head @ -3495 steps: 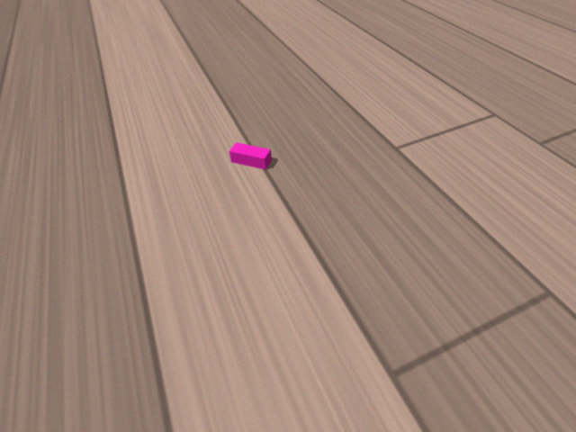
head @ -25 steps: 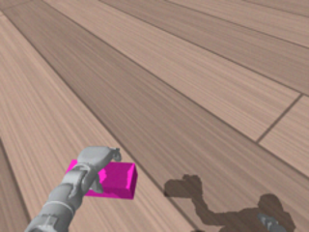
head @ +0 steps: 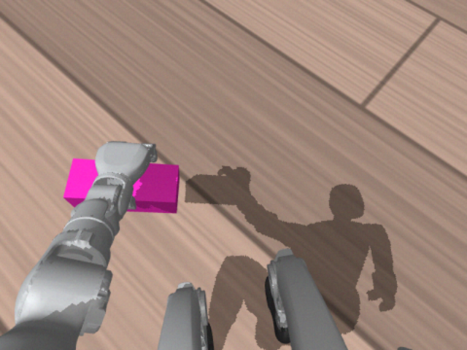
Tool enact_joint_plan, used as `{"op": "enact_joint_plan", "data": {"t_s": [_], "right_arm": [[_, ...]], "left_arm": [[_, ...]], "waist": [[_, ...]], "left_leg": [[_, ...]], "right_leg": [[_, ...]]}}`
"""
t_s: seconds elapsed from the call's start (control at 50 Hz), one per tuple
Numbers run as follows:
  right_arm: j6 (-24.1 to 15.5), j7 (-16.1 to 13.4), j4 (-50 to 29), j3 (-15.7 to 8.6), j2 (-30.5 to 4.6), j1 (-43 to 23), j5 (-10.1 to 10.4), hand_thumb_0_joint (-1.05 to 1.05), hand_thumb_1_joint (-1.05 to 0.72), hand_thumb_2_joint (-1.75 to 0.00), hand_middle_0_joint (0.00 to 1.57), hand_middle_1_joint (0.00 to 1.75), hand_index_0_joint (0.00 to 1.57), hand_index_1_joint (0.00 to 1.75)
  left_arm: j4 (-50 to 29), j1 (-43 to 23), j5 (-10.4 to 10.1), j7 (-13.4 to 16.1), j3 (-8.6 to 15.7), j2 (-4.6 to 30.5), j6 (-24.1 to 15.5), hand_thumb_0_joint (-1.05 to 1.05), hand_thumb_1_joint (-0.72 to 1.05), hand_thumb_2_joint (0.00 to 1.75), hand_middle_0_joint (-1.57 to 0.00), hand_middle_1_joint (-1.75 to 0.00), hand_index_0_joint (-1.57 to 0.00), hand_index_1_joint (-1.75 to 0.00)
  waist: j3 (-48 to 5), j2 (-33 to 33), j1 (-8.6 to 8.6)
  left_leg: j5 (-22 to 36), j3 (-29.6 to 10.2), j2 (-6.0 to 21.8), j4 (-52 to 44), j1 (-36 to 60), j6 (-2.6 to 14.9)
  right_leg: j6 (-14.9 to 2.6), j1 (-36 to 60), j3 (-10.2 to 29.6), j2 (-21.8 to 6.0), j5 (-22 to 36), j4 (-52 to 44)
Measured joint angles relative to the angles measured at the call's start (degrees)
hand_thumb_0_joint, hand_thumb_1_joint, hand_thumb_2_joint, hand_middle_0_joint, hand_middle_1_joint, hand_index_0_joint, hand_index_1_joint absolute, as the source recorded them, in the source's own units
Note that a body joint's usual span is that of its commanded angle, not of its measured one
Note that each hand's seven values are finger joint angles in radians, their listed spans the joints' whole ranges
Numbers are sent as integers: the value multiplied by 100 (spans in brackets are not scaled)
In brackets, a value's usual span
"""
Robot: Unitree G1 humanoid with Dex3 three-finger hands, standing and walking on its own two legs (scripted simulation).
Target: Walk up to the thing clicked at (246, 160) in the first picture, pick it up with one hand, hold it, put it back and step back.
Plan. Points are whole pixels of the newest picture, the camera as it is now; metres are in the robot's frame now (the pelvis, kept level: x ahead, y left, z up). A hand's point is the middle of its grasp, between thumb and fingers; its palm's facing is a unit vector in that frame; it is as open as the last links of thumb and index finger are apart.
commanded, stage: crouch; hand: left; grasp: from above
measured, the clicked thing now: (127, 187) +0.48 +0.19 -0.17
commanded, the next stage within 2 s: lower in 1.48 s
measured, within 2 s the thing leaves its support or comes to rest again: neither
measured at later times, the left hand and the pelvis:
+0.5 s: hand (161, 188) +0.51 +0.14 -0.29, palm faces -0.43 +0.07 -0.90, open 10.9 cm; pelvis -0.01 +0.01 -0.14, yaw +1 degrees
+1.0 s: hand (174, 189) +0.53 +0.12 -0.37, palm faces -0.44 +0.06 -0.90, open 10.9 cm; pelvis -0.03 +0.01 -0.21, yaw +0 degrees
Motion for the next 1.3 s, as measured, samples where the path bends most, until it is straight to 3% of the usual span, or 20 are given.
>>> {"op": "enact_joint_plan", "data": {"t_s": [0.16, 0.28, 0.48, 0.76, 0.94, 1.14, 1.3], "right_arm": [[-138, 149, -11, 165, 140, 91, -76, 0, -92, -91, 20, 30, 20, 30], [-235, 326, -108, 313, 157, 6, -138, 0, -91, -90, 20, 30, 21, 30], [-373, 608, -209, 396, 119, -300, -364, 0, -91, -90, 20, 30, 21, 30], [-354, 854, -265, 530, -29, -389, -574, 0, -92, -90, 20, 30, 20, 30], [-342, 937, -318, 763, -90, -296, -632, 0, -92, -90, 20, 30, 20, 30], [-404, 995, -327, 1003, -119, -194, -721, 0, -92, -90, 20, 30, 20, 30], [-470, 1048, -393, 1184, -123, -185, -785, 0, -92, -90, 20, 30, 20, 30]], "left_arm": [[594, -772, -116, -179, 172, 148, 34, -1, -8, 45, -60, -65, -63, -60], [815, -1111, 38, -203, 279, 255, -113, -1, -7, 43, -60, -65, -63, -60], [1018, -1575, 278, -5, 356, 388, -151, -1, -6, 43, -60, -65, -62, -59], [1613, -2316, 440, 87, 423, 655, -155, 0, -6, 47, -60, -61, -62, -56], [1905, -2556, 438, 71, 430, 912, -206, 0, -5, 46, -59, -61, -62, -55], [2134, -2733, 656, 253, 373, 1172, -247, 0, -4, 45, -58, -62, -61, -56], [2270, -2898, 719, 362, 328, 1314, -88, 0, -5, 47, -57, -64, -60, -58]], "waist": [[-81, 154, -356], [-92, 179, -522], [122, 93, -659], [421, 105, -991], [687, 68, -1200], [812, -25, -1426], [884, -62, -1572]], "left_leg": [[-276, 12, -60, 1126, -1304, 50], [-478, -20, -126, 1900, -2158, 55], [-670, -114, -262, 2826, -3128, 1], [-799, -168, -314, 3659, -3825, -25], [-735, -196, -333, 4048, -4173, -13], [-693, -287, -376, 4462, -4570, -3], [-699, -339, -400, 4680, -4766, 31]], "right_leg": [[27, -1311, 52, -20, -168, 1016], [58, -2163, 56, -61, -307, 1729], [69, -3114, 24, -165, -460, 2597], [82, -3829, 19, -171, -477, 3334], [111, -4132, 10, -156, -349, 3612], [145, -4433, -59, -167, -257, 3877], [166, -4558, -106, -175, -244, 4001]]}}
